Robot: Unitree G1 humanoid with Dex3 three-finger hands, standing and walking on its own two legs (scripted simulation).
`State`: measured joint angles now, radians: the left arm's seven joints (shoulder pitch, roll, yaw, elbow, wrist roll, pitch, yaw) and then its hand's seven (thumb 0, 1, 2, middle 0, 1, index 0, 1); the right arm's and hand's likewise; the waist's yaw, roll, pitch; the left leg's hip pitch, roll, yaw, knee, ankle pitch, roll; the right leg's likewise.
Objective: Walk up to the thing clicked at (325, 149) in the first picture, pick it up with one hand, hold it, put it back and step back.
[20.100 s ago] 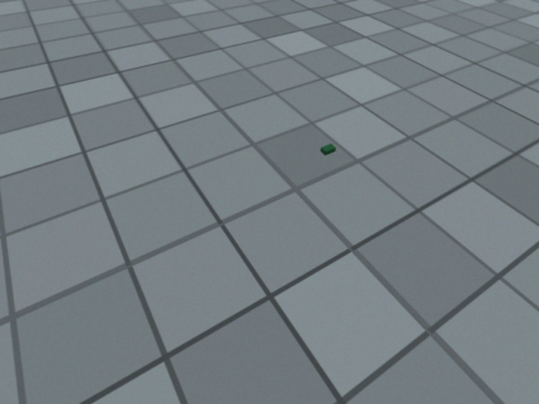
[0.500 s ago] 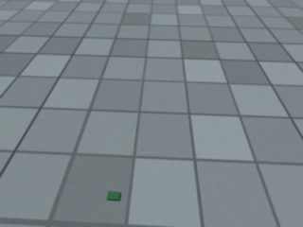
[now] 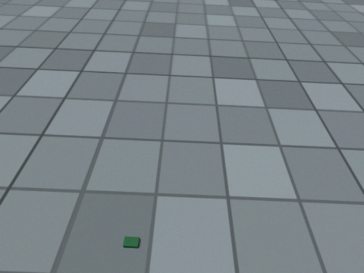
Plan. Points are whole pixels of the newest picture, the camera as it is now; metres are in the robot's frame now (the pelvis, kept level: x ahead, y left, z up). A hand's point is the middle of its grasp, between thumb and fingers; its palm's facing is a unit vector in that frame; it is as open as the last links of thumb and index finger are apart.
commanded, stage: walk up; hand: left
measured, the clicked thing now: (131, 242) +0.43 +0.24 -0.77
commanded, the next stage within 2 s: stand in 0.44 s
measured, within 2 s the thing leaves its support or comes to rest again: neither
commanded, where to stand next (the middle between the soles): +0.04 +0.00 m, yaw +0 degrees
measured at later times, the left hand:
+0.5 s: hand out of the picture +0.08 +0.25 -0.16, palm faces +0.00 -0.94 -0.34, open 7.4 cm
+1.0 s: hand out of the picture +0.09 +0.25 -0.16, palm faces -0.03 -0.94 -0.34, open 7.4 cm
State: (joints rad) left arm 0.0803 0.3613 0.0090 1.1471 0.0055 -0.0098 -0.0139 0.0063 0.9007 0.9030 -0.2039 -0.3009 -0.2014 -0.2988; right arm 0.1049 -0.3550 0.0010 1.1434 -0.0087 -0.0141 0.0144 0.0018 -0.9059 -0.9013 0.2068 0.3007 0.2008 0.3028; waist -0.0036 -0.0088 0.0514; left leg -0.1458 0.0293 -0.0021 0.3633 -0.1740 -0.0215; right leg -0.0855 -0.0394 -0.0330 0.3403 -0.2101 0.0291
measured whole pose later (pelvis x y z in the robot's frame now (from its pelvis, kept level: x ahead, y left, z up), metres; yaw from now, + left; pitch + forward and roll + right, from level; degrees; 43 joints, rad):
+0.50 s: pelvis +0.01 +0.00 +0.00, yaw +1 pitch -2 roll +0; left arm 0.10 0.35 0.01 1.15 0.01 -0.01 -0.01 0.01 0.90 0.90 -0.20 -0.30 -0.20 -0.30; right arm 0.09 -0.34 0.00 1.14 -0.01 -0.01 0.01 0.00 -0.91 -0.90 0.21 0.30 0.20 0.30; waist 0.01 0.00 0.05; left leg -0.14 0.03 -0.01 0.34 -0.17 -0.03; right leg -0.08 -0.04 -0.04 0.32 -0.21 0.03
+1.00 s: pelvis +0.01 +0.00 +0.00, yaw +0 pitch -2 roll +0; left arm 0.10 0.35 0.00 1.13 0.01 -0.01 -0.01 0.01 0.90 0.90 -0.20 -0.30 -0.20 -0.30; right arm 0.09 -0.35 0.01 1.14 -0.01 -0.01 0.01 0.00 -0.91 -0.90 0.21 0.30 0.20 0.30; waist 0.00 0.00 0.05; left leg -0.13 0.03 0.00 0.32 -0.16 -0.03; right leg -0.08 -0.04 -0.03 0.31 -0.21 0.03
